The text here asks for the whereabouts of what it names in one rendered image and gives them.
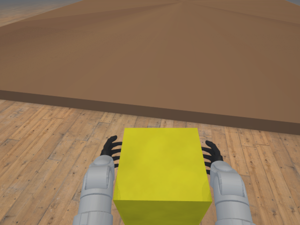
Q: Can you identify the right robot hand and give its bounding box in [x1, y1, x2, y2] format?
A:
[201, 140, 223, 175]

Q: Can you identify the right robot forearm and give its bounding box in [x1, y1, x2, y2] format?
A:
[210, 161, 256, 225]

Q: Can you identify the left robot hand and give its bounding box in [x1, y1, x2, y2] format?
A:
[100, 135, 122, 168]

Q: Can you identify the carton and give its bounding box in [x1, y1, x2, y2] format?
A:
[113, 128, 212, 225]

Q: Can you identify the left robot forearm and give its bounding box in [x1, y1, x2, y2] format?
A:
[72, 155, 115, 225]

